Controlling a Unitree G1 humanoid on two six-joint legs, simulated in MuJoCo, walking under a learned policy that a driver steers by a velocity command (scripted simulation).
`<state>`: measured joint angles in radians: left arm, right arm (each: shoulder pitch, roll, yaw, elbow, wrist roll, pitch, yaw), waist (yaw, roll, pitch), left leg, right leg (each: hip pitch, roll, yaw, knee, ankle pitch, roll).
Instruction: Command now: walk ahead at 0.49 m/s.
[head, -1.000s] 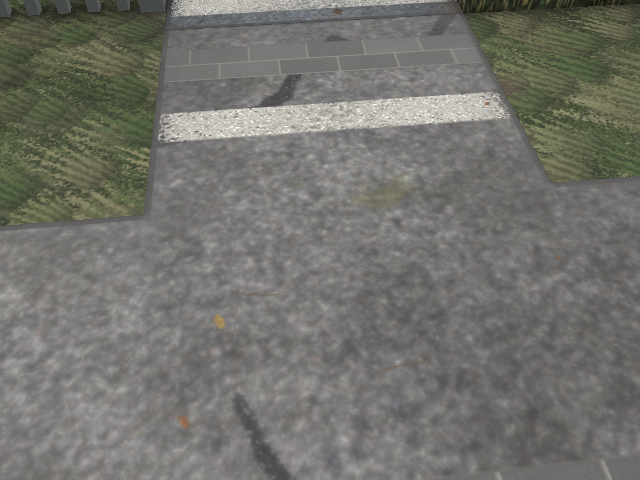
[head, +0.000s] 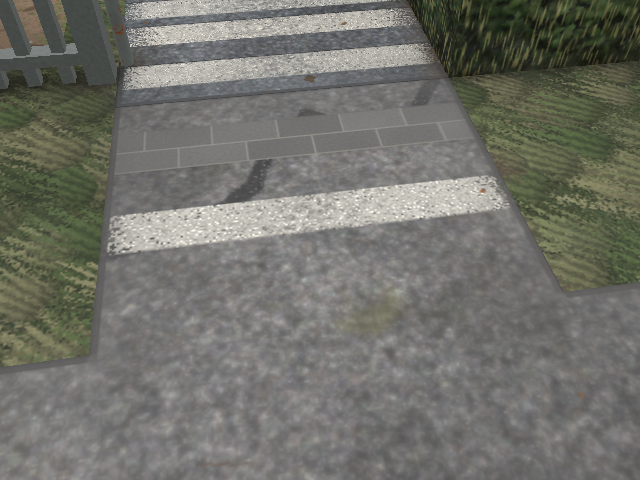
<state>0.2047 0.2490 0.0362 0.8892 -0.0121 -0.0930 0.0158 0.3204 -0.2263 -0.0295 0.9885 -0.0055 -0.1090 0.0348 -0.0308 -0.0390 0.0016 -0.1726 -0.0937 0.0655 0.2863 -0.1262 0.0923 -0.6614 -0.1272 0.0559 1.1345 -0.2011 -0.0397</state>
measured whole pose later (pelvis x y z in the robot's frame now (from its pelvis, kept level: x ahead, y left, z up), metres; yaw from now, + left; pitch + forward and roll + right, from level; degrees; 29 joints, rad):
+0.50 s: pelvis +0.28 -0.08 +0.00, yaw +1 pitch +1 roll +0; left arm 0.29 0.22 0.04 0.92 0.00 -0.11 -0.03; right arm 0.23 -0.28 -0.04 0.93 0.02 -0.09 0.00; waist 0.02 0.04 0.00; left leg -0.59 0.10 -0.03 1.11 -0.23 0.05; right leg -0.22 0.05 -0.06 0.33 -0.15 -0.07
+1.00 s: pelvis +0.55 -0.01 -0.01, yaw +1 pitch +1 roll +0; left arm 0.29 0.26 0.05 0.96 -0.02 -0.10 0.00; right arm 0.18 -0.24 -0.05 0.91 0.00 -0.10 0.03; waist 0.00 -0.03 0.02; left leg -0.34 -0.03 0.06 0.46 -0.15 0.07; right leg -0.44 -0.06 0.03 1.19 -0.35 -0.05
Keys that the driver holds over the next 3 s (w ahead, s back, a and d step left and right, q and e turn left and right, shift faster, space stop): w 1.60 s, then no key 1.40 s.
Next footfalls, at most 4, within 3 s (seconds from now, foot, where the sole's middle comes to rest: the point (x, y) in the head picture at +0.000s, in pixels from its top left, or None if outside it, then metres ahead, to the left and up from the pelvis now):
0.30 right None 0.34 -0.17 -0.78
0.86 left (289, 422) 0.65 0.08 -0.78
1.42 right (379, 302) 0.97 -0.15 -0.78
1.90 left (293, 240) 1.18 0.07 -0.78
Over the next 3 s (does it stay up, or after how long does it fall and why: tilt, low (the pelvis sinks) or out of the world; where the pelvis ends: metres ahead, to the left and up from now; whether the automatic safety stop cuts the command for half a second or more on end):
stays up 1.11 -0.06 -0.01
